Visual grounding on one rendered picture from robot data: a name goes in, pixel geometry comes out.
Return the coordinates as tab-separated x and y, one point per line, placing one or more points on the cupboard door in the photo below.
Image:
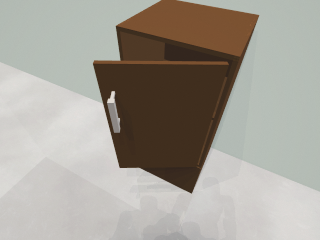
165	109

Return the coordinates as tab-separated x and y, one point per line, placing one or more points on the handle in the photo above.
113	113

